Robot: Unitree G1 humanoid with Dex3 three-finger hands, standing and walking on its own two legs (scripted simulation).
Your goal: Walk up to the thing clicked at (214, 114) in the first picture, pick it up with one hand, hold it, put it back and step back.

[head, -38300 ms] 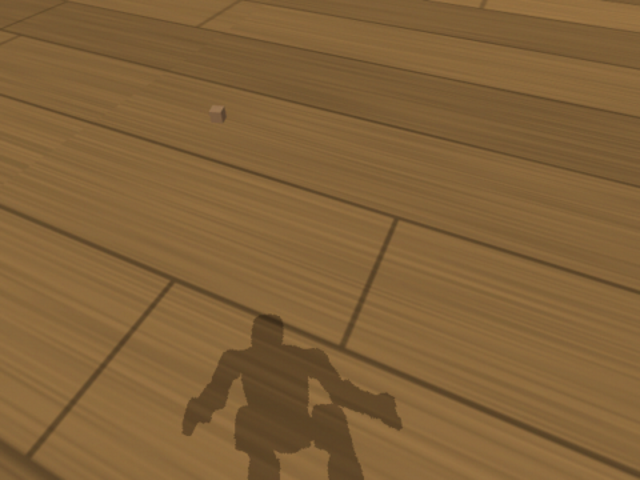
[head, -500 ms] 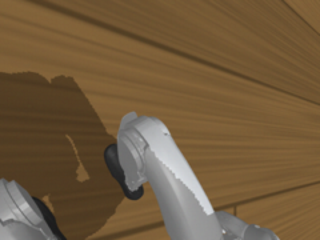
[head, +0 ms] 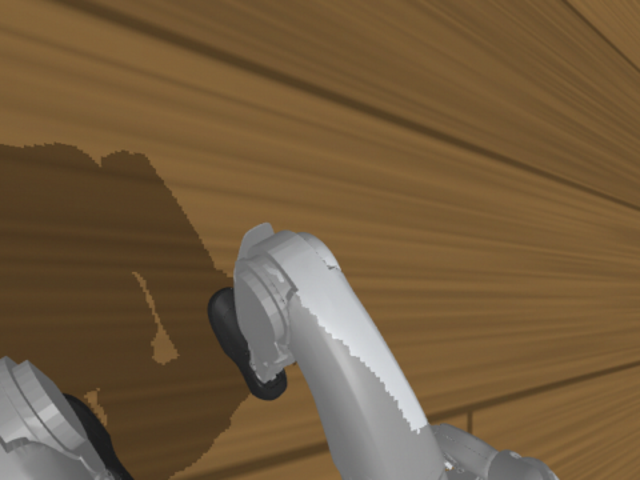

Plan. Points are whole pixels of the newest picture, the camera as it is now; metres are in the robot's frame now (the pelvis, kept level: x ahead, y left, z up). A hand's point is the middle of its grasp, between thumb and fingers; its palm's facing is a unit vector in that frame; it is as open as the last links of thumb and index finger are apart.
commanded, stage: close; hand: left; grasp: from above
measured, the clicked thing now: out of the picture +0.45 +0.37 -0.29
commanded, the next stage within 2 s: none
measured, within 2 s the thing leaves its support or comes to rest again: neither
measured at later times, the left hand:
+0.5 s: hand out of the picture +0.43 +0.35 -0.26, palm faces +0.05 -0.47 -0.88, open 10.6 cm
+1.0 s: hand out of the picture +0.43 +0.35 -0.26, palm faces +0.03 -0.47 -0.88, open 11.0 cm
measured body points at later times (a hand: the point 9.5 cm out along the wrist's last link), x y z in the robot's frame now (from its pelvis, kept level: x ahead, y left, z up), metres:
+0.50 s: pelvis +0.00 +0.00 +0.00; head +0.31 +0.12 +0.30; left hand +0.43 +0.37 -0.21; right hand +0.01 -0.25 -0.04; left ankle +0.06 +0.13 -0.29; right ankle +0.12 -0.12 -0.29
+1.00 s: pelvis +0.00 +0.00 +0.00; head +0.31 +0.12 +0.30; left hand +0.43 +0.37 -0.21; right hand +0.01 -0.25 -0.03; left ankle +0.06 +0.13 -0.29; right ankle +0.12 -0.12 -0.29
